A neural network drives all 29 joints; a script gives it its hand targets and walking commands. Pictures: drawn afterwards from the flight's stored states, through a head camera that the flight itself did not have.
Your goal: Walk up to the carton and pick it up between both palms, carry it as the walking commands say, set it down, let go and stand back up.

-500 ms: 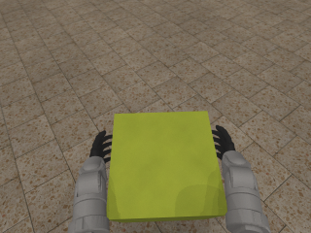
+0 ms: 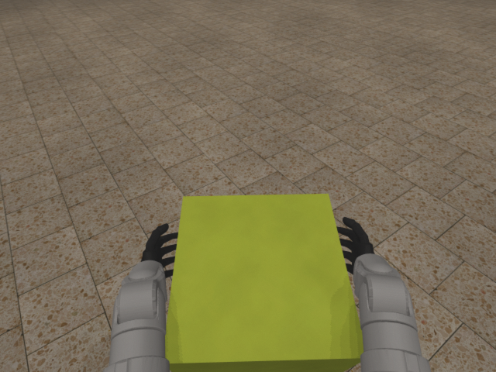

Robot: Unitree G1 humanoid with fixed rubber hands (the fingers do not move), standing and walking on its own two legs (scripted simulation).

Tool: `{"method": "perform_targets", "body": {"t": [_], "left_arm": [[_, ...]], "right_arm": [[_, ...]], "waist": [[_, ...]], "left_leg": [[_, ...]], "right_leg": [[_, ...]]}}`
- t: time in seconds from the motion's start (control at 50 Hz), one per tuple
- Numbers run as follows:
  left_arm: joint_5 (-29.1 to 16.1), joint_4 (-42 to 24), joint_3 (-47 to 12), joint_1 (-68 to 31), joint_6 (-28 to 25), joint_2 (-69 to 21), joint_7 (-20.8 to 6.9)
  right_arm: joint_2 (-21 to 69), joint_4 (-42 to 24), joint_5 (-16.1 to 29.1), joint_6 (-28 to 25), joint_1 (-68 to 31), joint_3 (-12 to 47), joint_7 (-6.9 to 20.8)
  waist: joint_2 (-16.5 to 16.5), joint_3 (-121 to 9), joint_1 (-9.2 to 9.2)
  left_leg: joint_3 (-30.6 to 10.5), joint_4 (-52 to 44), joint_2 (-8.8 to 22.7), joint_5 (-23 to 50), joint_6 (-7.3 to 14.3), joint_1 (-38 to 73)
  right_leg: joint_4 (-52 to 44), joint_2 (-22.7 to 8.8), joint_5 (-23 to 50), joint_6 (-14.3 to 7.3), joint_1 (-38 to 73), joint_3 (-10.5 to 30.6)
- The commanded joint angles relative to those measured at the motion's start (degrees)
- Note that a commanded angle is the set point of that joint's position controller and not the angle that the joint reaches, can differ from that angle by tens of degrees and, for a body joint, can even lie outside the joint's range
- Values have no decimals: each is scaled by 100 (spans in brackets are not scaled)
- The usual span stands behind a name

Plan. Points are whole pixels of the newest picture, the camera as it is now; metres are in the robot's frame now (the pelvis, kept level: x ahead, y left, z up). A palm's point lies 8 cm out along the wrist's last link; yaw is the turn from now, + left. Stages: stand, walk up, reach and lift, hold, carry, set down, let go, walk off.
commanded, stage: reach and lift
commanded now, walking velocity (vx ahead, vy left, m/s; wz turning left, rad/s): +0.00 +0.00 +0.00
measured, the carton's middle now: (257, 291) +0.28 +0.01 -0.03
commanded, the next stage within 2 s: hold in 0.98 s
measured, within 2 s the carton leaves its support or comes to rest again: neither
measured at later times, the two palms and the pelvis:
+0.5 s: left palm (160, 261) +0.29 +0.17 +0.05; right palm (369, 266) +0.29 -0.17 +0.05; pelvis +0.01 +0.01 +0.00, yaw +0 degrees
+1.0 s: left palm (160, 268) +0.28 +0.17 +0.04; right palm (372, 272) +0.28 -0.17 +0.05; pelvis +0.01 +0.00 +0.00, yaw +1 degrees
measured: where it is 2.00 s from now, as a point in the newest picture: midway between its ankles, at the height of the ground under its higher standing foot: outside the picture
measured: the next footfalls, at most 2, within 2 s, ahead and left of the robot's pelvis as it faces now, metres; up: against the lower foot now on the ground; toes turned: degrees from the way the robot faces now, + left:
none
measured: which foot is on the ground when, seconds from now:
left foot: down 0.00-1.00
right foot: down 0.00-1.00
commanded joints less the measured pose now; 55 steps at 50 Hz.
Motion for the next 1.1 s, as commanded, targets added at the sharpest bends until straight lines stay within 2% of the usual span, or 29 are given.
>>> {"method": "perform_targets", "body": {"t": [0.0, 0.2, 0.62, 0.84, 1.08], "left_arm": [[-1294, 19, -3235, -3049, -23, -4583, -1306], [-1272, -50, -3258, -3006, 50, -4625, -1283], [-1318, -657, -3576, -2194, 98, -4425, -1106], [-1347, -853, -3665, -2047, 84, -4193, -1073], [-1346, -774, -3617, -2222, 71, -4108, -1122]], "right_arm": [[4754, 54, 1312, 24, -2633, 3108, 1347], [4701, -112, 1352, 151, -2637, 3067, 1337], [4272, -923, 1404, 267, -1877, 3283, 1138], [4167, -1112, 1424, 280, -1713, 3394, 1048], [4270, -1015, 1417, 297, -1810, 3385, 1019]], "waist": [[-84, -942, -57], [-77, -924, -162], [-32, -959, -279], [-75, -825, -275], [-103, -691, -235]], "left_leg": [[344, -202, -383, 391, 28, 187], [306, -221, -364, 418, 8, 245], [138, -225, -339, 1427, -31, 565], [167, -207, -379, 1178, -2, 455], [219, -166, -397, 714, 42, 270]], "right_leg": [[-306, 221, 416, -15, 301, -219], [-314, 217, 563, 14, 533, -234], [-327, 293, 1538, 86, 869, -236], [-296, 282, 1414, 121, 918, -224], [-254, 253, 981, 143, 839, -218]]}}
